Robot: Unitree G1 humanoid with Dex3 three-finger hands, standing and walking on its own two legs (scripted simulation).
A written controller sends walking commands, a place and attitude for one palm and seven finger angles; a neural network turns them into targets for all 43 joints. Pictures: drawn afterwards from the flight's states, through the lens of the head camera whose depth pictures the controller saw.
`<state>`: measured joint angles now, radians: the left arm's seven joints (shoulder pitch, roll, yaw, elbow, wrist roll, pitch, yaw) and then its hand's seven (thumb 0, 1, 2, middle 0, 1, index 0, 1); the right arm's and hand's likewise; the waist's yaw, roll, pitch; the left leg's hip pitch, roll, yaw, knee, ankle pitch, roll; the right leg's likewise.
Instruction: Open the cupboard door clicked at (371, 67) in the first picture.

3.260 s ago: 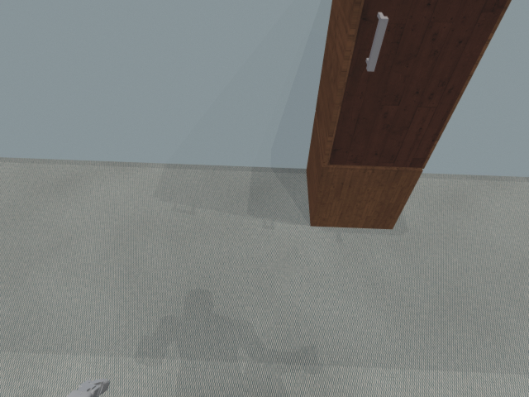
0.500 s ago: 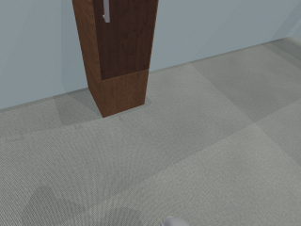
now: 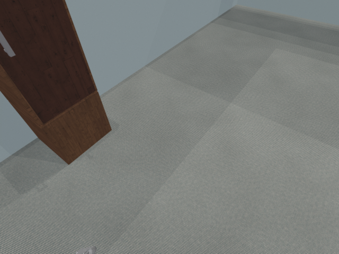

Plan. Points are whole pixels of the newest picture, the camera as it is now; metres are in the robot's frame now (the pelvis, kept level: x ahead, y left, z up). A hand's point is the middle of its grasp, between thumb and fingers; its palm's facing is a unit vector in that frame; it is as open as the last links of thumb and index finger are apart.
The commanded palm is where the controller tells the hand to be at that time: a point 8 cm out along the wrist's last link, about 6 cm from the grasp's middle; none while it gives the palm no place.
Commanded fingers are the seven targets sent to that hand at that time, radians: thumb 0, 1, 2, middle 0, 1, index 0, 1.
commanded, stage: walk to a spot facing it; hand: left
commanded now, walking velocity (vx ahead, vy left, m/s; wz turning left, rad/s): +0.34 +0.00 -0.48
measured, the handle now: out of the picture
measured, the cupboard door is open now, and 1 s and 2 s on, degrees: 0 0 0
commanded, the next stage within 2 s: turn to face it in 1.10 s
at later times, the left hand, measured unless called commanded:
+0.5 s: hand (91, 230) +0.22 +0.25 -0.18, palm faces -0.18 -0.97 -0.16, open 7.4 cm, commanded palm none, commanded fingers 0.00 0.90 0.90 -0.20 -0.30 -0.20 -0.30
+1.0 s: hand (171, 135) +0.57 +0.01 -0.16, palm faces -0.53 -0.83 -0.18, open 7.4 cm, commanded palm none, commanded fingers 0.00 0.90 0.90 -0.20 -0.30 -0.20 -0.30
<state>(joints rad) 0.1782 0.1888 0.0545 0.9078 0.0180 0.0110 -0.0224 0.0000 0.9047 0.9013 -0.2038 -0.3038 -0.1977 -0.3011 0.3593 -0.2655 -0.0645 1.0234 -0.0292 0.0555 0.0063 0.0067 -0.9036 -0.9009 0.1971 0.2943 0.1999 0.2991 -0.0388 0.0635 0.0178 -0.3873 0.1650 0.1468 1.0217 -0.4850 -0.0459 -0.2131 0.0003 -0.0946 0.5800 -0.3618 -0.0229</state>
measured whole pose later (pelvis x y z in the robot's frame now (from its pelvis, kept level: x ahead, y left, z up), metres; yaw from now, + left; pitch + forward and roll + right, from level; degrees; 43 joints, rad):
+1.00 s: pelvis +0.36 -0.06 -0.01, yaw -31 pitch -1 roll +1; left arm 0.08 0.19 0.07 0.92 0.02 -0.04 -0.03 0.00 0.91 0.90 -0.20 -0.30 -0.20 -0.30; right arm 0.45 -0.14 -0.04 1.09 -0.01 -0.01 0.01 0.01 -0.90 -0.90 0.20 0.29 0.20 0.30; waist -0.05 -0.01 0.10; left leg -0.19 0.19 0.22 1.15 -0.51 -0.06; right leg -0.45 -0.02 -0.15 0.69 -0.20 -0.10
